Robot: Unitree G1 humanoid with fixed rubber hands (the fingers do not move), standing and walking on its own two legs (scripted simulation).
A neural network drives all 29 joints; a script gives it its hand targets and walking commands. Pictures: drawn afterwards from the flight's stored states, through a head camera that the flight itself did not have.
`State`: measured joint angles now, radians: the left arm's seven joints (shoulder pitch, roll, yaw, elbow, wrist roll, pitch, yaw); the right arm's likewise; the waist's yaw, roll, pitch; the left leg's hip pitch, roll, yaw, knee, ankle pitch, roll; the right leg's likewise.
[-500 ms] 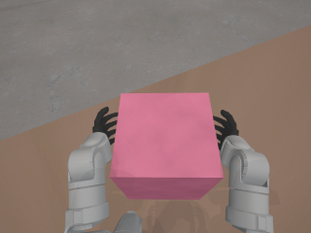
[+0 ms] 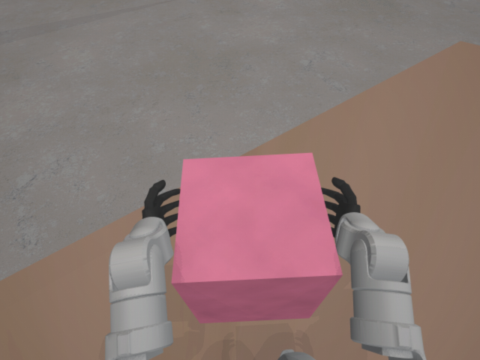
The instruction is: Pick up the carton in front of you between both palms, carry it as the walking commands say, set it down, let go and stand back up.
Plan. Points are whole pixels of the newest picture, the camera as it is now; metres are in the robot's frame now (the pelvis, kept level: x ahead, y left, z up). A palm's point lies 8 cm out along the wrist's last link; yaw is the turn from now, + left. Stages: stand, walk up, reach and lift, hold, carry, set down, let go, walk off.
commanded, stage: carry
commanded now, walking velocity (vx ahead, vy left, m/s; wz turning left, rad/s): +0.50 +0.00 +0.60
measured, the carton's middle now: (251, 245) +0.32 -0.02 +0.00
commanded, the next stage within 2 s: none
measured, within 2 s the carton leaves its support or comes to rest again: neither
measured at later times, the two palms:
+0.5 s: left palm (90, 134) +0.56 +0.29 +0.07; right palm (230, 107) +0.63 -0.01 +0.07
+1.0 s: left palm (107, 74) +0.86 +0.32 +0.04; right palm (213, 59) +0.91 +0.02 +0.04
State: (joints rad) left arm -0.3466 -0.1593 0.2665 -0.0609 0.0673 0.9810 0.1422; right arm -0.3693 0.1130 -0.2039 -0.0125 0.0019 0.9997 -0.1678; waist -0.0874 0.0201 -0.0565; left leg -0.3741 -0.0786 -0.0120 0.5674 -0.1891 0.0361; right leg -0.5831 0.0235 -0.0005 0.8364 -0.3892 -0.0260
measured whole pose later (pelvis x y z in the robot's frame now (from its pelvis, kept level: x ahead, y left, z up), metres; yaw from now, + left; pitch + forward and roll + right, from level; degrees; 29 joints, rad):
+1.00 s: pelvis +0.57 +0.12 -0.08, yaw +12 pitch +4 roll +1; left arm -0.35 -0.13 0.22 -0.18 0.06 0.99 0.15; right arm -0.39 0.09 -0.18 -0.11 0.02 1.01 -0.16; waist -0.06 0.00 -0.07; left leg -0.11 -0.10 0.09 0.73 -0.48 0.06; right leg -0.47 0.04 -0.11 0.44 0.10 -0.14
